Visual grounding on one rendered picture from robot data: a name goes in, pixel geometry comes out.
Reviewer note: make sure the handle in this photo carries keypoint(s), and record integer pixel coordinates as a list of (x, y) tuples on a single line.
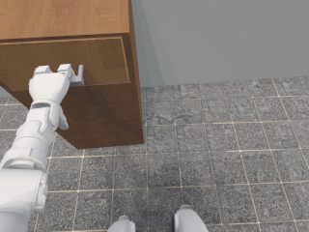
[(75, 80)]

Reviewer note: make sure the right robot shin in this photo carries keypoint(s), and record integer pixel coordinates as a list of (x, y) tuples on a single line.
[(184, 207)]

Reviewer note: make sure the drawer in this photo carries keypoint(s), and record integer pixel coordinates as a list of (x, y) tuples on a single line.
[(103, 60)]

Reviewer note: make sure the robot left forearm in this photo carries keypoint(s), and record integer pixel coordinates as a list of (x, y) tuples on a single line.
[(33, 138)]

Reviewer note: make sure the robot left thigh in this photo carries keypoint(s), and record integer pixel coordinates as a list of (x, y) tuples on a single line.
[(123, 225)]

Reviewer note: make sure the left robot upper arm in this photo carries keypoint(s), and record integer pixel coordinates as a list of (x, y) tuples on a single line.
[(23, 193)]

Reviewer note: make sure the cabinet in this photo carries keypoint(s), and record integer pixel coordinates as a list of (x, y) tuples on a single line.
[(98, 115)]

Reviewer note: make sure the robot left hand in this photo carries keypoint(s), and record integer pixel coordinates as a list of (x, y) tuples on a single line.
[(52, 86)]

